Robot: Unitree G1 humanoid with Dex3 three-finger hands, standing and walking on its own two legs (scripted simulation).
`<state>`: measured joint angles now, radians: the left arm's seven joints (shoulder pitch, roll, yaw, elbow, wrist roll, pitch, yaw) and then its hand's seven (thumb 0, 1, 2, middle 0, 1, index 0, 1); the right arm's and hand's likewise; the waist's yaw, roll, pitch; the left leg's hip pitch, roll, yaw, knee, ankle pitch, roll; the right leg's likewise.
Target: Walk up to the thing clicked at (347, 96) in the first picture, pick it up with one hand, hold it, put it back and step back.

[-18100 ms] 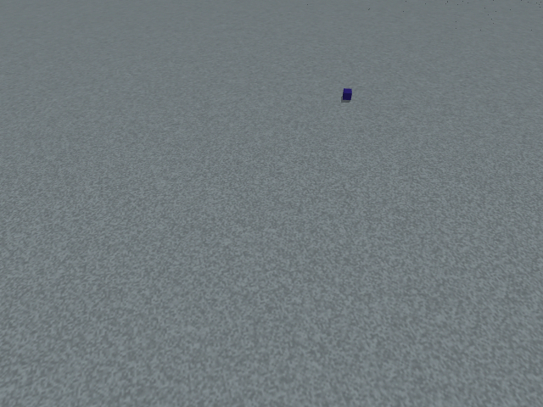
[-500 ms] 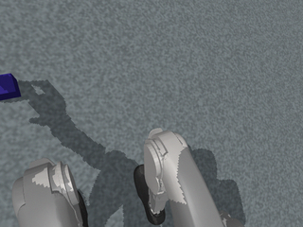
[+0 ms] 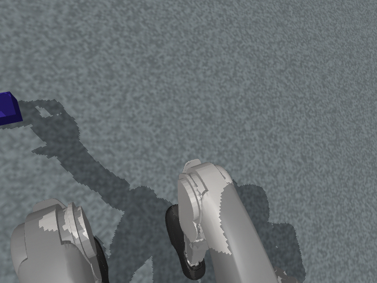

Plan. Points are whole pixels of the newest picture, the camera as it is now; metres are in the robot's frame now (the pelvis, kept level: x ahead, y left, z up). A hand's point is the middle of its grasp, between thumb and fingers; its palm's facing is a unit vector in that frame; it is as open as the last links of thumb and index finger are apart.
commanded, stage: rise first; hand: left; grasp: from above
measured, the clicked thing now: out of the picture +0.53 +0.31 -0.29
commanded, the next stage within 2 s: approach in 0.38 s
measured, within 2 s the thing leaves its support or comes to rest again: neither
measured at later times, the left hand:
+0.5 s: hand out of the picture +0.50 +0.33 -0.17, palm faces -0.44 -0.07 -0.90, open 12.7 cm
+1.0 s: hand out of the picture +0.54 +0.29 -0.16, palm faces -0.37 -0.06 -0.93, open 12.5 cm
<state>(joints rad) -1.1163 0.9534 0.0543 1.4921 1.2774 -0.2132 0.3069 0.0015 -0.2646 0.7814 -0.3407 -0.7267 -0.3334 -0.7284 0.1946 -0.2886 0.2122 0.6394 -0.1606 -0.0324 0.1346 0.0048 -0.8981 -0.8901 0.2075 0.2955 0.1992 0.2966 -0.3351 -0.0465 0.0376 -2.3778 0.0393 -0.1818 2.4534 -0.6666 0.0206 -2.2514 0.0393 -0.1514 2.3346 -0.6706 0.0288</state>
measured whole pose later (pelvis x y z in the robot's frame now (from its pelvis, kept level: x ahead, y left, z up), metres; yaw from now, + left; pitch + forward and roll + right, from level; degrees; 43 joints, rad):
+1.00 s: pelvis +0.00 +0.00 +0.00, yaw -1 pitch +34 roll -11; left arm -1.19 0.92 0.07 1.50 1.27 -0.10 0.36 0.00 -0.25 0.76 -0.34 -0.77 -0.34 -0.76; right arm 0.22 -0.30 0.25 0.60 -0.15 -0.03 0.13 0.00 -0.90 -0.89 0.21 0.30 0.20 0.30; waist -0.40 -0.03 0.06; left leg -2.38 0.06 -0.18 2.45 -0.68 0.01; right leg -2.28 0.06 -0.15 2.33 -0.66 0.02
